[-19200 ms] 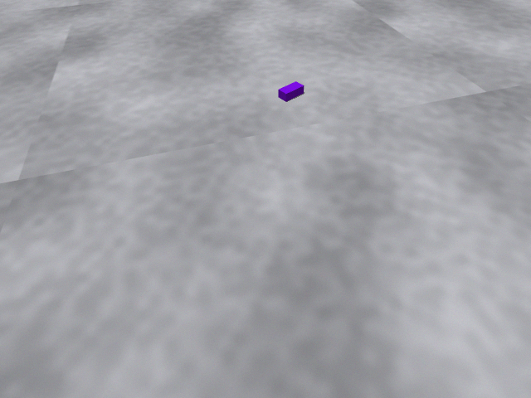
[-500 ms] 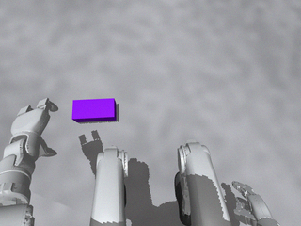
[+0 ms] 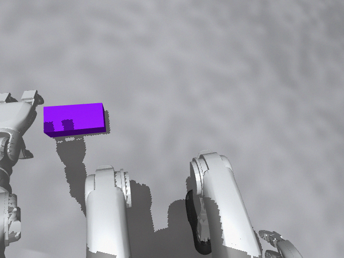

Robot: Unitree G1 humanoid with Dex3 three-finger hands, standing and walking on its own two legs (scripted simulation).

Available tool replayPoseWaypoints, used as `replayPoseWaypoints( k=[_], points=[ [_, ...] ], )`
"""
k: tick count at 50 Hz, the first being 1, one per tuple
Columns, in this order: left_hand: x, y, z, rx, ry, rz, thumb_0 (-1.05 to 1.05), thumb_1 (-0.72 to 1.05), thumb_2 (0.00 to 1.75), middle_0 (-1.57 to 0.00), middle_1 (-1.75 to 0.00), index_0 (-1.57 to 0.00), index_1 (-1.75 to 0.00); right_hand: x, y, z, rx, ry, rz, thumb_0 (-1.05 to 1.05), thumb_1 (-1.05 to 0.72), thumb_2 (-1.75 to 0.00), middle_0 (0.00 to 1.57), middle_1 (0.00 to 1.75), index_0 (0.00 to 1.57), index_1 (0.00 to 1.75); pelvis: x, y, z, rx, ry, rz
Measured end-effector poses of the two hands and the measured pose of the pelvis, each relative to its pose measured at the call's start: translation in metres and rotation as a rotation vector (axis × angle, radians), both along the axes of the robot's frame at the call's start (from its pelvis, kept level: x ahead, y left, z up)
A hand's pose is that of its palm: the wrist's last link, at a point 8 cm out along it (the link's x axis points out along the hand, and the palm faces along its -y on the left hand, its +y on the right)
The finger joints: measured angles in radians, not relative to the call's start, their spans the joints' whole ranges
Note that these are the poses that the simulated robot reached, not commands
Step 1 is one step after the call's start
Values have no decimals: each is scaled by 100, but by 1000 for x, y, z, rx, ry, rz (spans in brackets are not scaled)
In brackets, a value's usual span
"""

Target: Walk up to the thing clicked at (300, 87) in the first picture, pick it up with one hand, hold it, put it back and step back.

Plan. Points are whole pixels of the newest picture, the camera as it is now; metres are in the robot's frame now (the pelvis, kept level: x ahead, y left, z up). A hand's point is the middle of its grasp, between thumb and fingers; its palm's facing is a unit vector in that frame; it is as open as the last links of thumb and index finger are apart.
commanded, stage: rise first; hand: left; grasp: from above
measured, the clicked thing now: (76, 120) +0.51 +0.25 -0.32
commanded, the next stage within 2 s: approach in 0.74 s
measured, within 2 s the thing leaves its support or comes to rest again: neither
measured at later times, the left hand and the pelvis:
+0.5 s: hand (34, 127) +0.45 +0.31 -0.19, palm faces -0.45 -0.05 -0.89, open 14.1 cm; pelvis +0.01 +0.00 -0.02, yaw -1 degrees
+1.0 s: hand (42, 124) +0.46 +0.30 -0.21, palm faces -0.46 -0.05 -0.89, open 14.1 cm; pelvis +0.01 +0.00 -0.02, yaw -2 degrees
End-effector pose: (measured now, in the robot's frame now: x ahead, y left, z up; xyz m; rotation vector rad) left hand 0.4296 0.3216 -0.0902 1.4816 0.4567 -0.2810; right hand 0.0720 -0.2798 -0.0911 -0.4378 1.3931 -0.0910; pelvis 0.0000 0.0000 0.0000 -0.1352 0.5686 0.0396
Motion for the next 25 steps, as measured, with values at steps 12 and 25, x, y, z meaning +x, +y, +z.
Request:
replayPoseWaypoints(
  k=[12, 25],
  points=[
    [14, 0, -23, 17, -3, -41, 0, -51, 100, -9, -96, -9, -97, 3, 11, -13, 12, 34, 19, 0, -91, -89, 20, 30, 21, 30, 7, 4, -13, -11, 16, -4],
    [26, -6, -41, 24, -7, -15, 0, -52, 100, -9, -99, -8, -100, -4, 9, -17, 9, 72, 13, 0, -91, -89, 20, 30, 21, 30, 13, 3, -18, -11, 37, -10]
  ],
)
